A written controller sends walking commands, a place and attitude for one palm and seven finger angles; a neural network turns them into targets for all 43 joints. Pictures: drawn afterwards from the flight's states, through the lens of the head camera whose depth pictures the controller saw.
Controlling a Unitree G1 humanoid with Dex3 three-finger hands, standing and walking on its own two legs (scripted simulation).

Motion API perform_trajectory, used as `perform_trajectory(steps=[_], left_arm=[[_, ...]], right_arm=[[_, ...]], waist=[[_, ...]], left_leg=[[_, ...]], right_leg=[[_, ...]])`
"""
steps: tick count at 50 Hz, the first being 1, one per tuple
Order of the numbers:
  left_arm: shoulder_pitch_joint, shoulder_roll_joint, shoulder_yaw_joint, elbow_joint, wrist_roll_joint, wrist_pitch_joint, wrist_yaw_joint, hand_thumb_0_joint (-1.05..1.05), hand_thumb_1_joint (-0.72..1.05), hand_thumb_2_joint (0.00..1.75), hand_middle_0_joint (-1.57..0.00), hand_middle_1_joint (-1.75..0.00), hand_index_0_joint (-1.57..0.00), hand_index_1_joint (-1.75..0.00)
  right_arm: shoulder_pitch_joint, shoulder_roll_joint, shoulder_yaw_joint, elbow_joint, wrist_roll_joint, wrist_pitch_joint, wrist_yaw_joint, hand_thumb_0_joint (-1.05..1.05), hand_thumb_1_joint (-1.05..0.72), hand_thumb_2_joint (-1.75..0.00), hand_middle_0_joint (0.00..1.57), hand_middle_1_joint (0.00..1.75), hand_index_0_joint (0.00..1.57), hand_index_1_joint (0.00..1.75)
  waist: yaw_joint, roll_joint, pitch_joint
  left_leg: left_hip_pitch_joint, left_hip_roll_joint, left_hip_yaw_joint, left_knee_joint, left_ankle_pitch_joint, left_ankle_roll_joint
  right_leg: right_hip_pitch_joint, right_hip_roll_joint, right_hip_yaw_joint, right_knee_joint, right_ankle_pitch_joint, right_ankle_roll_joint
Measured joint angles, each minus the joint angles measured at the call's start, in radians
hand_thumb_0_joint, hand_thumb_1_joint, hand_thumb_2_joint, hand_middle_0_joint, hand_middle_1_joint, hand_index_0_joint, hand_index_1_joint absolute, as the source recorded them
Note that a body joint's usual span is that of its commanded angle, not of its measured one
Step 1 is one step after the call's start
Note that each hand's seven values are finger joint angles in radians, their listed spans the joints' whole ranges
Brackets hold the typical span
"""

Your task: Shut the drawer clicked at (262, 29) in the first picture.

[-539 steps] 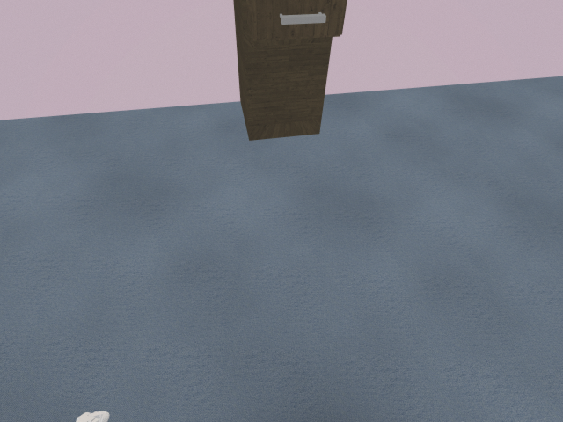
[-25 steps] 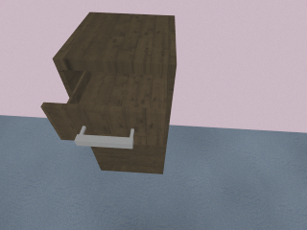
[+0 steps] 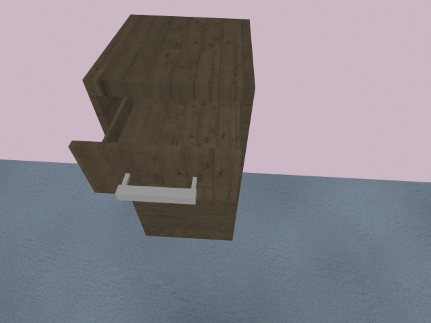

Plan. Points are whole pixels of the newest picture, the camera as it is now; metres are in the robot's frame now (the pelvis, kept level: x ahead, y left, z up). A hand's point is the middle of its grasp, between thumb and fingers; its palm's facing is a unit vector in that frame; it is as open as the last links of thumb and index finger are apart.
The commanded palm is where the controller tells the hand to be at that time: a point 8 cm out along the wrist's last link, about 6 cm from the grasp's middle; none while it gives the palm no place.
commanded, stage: look again from close up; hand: left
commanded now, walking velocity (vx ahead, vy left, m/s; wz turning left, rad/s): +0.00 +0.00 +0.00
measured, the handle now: (158, 186) +0.41 +0.16 -0.03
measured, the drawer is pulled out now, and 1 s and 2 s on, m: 0.19 0.19 0.19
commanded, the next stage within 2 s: raise the hand and make a fist in 0.56 s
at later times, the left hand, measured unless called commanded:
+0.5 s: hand out of the picture -0.03 +0.14 -0.18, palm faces +0.03 -0.98 -0.17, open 7.4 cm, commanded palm none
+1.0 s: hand (167, 286) +0.19 +0.10 -0.01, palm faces -0.04 -1.00 +0.03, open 6.4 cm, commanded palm +0.12 +0.18 -0.04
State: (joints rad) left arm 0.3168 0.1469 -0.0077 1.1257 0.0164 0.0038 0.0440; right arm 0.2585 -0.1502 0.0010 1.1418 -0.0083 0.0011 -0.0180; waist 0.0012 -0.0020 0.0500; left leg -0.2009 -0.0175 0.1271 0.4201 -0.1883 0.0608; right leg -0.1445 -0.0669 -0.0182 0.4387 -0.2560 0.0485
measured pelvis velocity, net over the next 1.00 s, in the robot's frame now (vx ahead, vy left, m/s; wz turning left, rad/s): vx -0.02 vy -0.04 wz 0.04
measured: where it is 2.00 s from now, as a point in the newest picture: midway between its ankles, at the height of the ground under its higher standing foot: outside the picture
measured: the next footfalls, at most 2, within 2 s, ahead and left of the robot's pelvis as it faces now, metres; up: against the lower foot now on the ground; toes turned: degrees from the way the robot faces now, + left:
none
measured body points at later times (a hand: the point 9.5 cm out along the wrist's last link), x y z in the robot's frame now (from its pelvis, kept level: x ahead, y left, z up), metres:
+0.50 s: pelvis +0.00 -0.01 +0.00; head +0.00 -0.01 +0.45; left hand -0.03 +0.20 -0.16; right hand -0.01 -0.22 -0.16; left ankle +0.03 +0.08 -0.74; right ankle -0.01 -0.15 -0.74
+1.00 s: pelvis -0.02 -0.04 -0.06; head -0.01 -0.03 +0.39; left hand +0.18 +0.15 -0.01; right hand +0.19 -0.30 -0.10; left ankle +0.03 +0.08 -0.74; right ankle -0.01 -0.15 -0.74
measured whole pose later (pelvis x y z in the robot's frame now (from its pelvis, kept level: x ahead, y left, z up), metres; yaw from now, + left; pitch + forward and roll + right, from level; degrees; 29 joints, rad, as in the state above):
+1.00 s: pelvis -0.02 -0.04 -0.06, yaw +2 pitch +8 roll +0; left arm 0.38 0.13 0.03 0.10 -0.17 -0.49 -0.21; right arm 0.18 -0.27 -0.07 0.59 0.02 -0.27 0.00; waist -0.03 -0.02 -0.13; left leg -0.70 0.04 0.06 0.94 -0.38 0.01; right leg -0.63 -0.04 -0.06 0.97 -0.48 -0.01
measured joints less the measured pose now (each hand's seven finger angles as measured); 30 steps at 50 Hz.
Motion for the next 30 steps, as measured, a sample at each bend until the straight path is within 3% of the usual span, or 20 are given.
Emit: perform_trajectory(steps=[30], left_arm=[[0.012,-0.04,0.004,0.001,0.0,-0.013,0.001,0.0,0.91,0.9,-0.2,-0.3,-0.2,-0.3]], right_arm=[[0.023,0.019,-0.008,0.007,0.0,-0.003,-0.004,0.0,-0.91,-0.9,0.2,0.3,0.2,0.29]], waist=[[-0.006,0.009,-0.018]], left_leg=[[-0.017,0.021,-0.003,0.0,0.009,-0.02]], right_leg=[[-0.022,0.021,-0.002,0.007,0.004,-0.02]])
